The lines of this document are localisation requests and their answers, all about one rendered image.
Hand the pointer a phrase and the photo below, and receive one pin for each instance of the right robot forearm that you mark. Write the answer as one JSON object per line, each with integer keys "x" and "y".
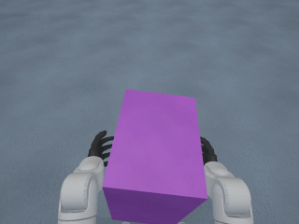
{"x": 231, "y": 200}

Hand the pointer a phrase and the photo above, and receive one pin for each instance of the left robot forearm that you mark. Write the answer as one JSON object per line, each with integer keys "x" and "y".
{"x": 78, "y": 202}

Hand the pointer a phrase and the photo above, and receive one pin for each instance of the robot right hand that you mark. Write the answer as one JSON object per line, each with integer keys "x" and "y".
{"x": 208, "y": 151}

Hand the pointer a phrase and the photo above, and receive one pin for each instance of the robot left hand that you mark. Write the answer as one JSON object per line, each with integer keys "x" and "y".
{"x": 97, "y": 147}

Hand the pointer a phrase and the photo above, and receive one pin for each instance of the carton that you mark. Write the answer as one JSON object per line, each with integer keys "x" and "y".
{"x": 155, "y": 172}

